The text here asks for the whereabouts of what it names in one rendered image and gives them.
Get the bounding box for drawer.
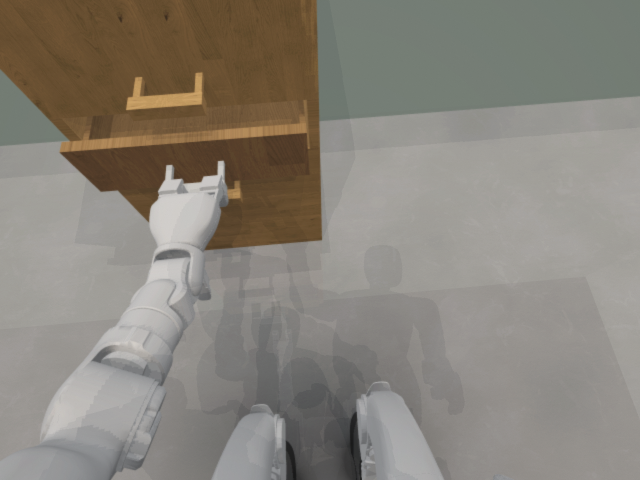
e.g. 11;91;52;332
60;100;310;192

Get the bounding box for robot left forearm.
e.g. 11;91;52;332
40;243;205;443

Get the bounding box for robot left hand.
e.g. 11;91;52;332
149;175;228;301

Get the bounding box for left robot thigh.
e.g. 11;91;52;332
211;412;286;480

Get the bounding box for handle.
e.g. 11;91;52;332
165;161;227;193
227;188;243;205
126;92;207;121

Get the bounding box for cabinet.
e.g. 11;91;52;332
0;0;322;250

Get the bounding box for left robot upper arm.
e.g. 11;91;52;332
0;361;167;480

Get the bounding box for left robot shin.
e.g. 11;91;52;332
239;404;286;480

